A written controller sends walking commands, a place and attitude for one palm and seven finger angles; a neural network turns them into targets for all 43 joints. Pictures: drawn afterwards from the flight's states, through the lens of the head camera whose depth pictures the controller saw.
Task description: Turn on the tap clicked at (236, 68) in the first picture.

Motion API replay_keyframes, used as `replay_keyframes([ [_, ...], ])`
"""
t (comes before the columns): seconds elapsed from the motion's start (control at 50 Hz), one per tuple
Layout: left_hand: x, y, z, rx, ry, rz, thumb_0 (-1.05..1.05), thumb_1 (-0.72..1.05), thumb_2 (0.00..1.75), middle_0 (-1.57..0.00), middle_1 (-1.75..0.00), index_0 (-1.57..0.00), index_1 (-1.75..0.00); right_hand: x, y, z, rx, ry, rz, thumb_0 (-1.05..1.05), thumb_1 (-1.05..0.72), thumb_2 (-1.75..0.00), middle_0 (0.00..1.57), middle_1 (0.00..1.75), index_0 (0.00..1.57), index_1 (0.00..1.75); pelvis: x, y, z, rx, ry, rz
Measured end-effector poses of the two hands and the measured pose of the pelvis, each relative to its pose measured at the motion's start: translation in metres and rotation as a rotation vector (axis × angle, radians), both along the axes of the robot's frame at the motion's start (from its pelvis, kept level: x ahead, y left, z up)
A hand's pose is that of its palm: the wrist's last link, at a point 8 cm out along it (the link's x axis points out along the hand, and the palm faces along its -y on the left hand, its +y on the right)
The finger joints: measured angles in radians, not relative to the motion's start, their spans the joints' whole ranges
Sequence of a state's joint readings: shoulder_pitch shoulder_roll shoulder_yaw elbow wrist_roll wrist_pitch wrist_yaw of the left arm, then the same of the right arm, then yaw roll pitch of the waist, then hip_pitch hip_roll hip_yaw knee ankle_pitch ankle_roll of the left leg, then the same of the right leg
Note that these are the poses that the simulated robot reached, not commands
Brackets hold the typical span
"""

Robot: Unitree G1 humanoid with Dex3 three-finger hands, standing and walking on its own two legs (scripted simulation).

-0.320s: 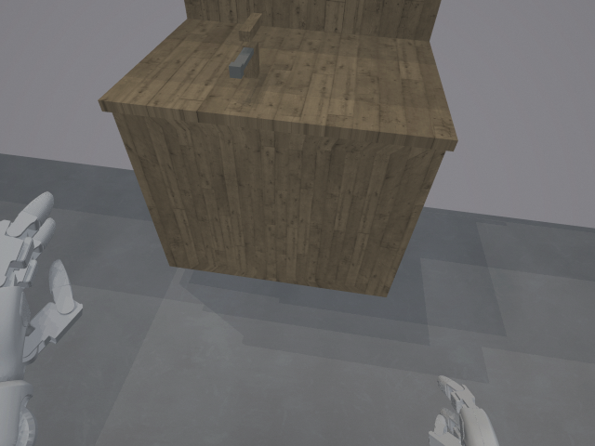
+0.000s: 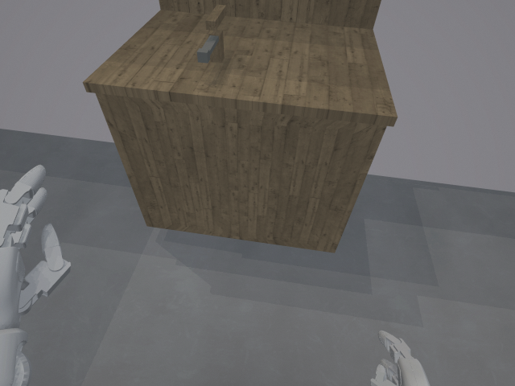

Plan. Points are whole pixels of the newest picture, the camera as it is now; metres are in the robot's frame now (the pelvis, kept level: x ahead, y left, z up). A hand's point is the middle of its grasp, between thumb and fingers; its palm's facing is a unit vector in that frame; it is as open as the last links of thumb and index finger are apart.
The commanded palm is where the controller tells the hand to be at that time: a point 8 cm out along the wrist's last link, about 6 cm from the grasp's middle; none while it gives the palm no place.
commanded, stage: look at it before walking up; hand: left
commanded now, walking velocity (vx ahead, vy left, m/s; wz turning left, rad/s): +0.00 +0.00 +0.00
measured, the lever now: (203, 55) +0.88 +0.21 +0.10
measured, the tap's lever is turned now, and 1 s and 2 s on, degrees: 0 0 0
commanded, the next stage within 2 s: turn to face it in 0.08 s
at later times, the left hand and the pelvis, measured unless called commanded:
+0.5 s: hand (93, 258) +0.23 +0.22 +0.15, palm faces +0.35 -0.86 -0.36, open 7.4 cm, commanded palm +0.18 +0.25 +0.18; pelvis -0.01 -0.01 -0.01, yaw -6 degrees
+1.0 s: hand (148, 243) +0.25 +0.16 +0.15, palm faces +0.19 -0.89 -0.42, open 7.4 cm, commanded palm +0.22 +0.20 +0.18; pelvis -0.02 -0.02 -0.02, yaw -18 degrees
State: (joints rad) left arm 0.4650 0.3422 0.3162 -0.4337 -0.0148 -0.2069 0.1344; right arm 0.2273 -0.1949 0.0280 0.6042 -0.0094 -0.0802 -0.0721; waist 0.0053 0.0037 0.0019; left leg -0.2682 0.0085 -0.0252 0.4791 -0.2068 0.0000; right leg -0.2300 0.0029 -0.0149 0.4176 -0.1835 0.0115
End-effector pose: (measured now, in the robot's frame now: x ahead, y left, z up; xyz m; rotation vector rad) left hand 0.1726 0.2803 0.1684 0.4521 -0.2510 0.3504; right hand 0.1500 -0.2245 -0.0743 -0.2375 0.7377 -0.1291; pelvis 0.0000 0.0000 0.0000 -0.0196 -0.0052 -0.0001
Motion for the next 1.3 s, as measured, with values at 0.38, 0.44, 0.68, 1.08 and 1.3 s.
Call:
replay_keyframes([
  [0.38, 0.001, -0.005, -0.003, -0.009, -0.005, 0.004, 0.02, 0.89, 0.9, -0.21, -0.3, -0.21, -0.31, -0.001, -0.007, 0.001, 0.011, -0.036, -0.017, 0.01, -0.9, -0.9, 0.2, 0.3, 0.2, 0.3, -0.008, -0.004, -0.004, 0.007, 0.006, -0.059],
  [0.44, 0.007, -0.012, -0.004, -0.01, -0.014, -0.015, 0.02, 0.89, 0.9, -0.21, -0.3, -0.21, -0.31, -0.004, -0.011, 0.0, 0.017, -0.043, -0.034, 0.01, -0.9, -0.9, 0.2, 0.3, 0.2, 0.3, -0.011, -0.006, -0.007, 0.014, 0.009, -0.083],
  [0.68, 0.026, -0.051, 0.002, 0.03, -0.051, -0.165, 0.02, 0.89, 0.9, -0.22, -0.3, -0.21, -0.31, -0.04, -0.042, -0.016, 0.019, -0.001, -0.158, 0.01, -0.9, -0.9, 0.2, 0.3, 0.2, 0.3, -0.018, -0.013, -0.019, 0.033, 0.02, -0.155],
  [1.08, 0.054, -0.112, 0.004, 0.058, -0.071, -0.328, 0.02, 0.89, 0.9, -0.21, -0.3, -0.21, -0.31, -0.094, -0.044, -0.043, 0.127, -0.014, -0.272, 0.01, -0.9, -0.9, 0.2, 0.3, 0.2, 0.3, -0.03, -0.025, -0.026, 0.023, -0.02, -0.32],
  [1.3, 0.052, -0.122, 0.015, 0.124, -0.008, -0.456, 0.02, 0.89, 0.9, -0.22, -0.3, -0.22, -0.31, -0.158, -0.079, -0.01, 0.013, 0.05, -0.442, 0.01, -0.9, -0.9, 0.2, 0.3, 0.2, 0.3, -0.045, -0.021, -0.005, 0.055, 0.03, -0.4],
])
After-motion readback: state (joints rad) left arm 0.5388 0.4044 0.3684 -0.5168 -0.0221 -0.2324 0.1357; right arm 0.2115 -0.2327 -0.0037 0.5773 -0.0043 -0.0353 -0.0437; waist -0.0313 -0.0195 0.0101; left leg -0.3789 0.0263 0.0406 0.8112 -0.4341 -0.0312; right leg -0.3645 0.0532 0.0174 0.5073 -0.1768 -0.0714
